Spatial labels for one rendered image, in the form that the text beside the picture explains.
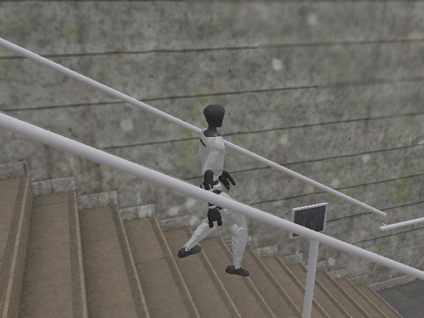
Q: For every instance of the stairs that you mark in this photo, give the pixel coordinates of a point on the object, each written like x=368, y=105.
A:
x=60, y=262

